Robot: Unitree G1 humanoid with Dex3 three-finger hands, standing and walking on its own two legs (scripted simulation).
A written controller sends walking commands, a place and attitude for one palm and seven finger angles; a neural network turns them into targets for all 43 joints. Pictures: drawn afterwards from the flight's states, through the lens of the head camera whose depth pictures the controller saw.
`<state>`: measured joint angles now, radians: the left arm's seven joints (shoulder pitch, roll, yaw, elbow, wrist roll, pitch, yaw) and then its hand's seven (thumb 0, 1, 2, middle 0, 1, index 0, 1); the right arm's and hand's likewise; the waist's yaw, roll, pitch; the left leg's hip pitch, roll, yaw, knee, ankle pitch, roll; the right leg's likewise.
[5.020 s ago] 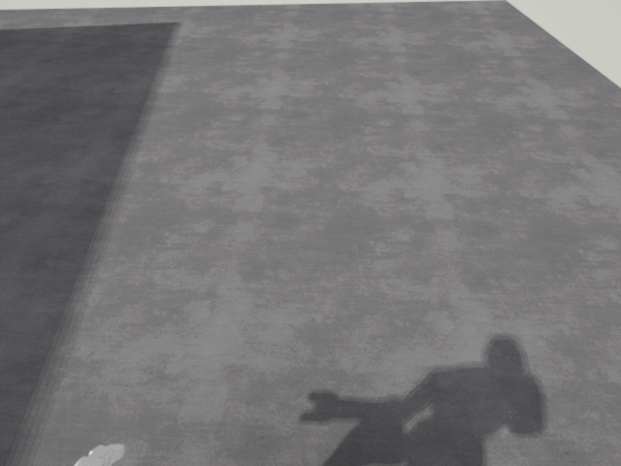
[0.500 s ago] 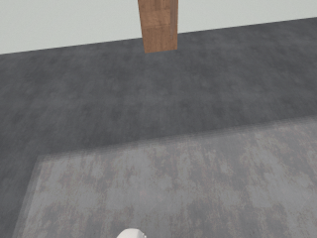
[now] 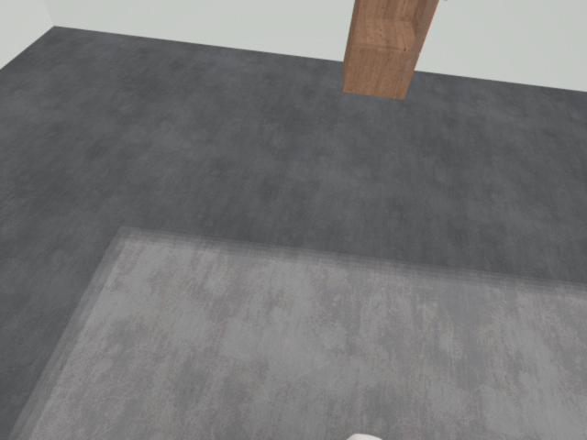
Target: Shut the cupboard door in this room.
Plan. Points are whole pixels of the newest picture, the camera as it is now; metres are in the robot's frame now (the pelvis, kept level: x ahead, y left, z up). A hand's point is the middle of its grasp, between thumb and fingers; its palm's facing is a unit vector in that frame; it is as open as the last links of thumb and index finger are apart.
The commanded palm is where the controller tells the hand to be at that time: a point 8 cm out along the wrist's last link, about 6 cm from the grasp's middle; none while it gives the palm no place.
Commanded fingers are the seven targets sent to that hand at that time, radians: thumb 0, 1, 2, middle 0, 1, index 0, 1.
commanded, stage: turn or walk to find it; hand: left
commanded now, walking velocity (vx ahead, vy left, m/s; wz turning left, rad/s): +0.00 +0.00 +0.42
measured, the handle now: out of the picture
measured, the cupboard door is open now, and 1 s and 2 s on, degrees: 72 72 72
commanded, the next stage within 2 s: stand and wait in 0.80 s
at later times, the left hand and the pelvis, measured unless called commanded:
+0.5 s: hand out of the picture +0.03 +0.15 -0.15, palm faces +0.22 -0.93 -0.28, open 7.3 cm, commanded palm none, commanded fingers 0.00 0.90 0.90 -0.20 -0.30 -0.20 -0.30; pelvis +0.00 -0.05 +0.00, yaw +13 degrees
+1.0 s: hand out of the picture -0.08 +0.21 -0.18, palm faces +0.44 -0.86 -0.25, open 7.3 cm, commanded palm none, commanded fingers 0.00 0.90 0.90 -0.20 -0.30 -0.20 -0.30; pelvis -0.02 +0.00 +0.00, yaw +24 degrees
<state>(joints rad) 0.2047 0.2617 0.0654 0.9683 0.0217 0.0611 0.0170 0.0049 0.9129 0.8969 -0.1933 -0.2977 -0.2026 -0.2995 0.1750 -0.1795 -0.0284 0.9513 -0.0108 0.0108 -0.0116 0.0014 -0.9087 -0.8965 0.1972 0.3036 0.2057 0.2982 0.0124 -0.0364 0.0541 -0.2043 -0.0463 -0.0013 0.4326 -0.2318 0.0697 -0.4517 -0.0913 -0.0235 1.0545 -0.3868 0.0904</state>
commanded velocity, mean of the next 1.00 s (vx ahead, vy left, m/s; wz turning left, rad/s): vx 0.00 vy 0.00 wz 0.33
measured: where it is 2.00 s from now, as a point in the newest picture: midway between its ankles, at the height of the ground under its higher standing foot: outside the picture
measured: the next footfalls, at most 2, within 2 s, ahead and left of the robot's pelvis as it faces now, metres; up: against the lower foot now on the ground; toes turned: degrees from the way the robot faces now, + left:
right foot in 0.28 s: +0.04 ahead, -0.14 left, +0.00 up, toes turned +5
left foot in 0.76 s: -0.02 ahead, +0.10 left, +0.00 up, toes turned +25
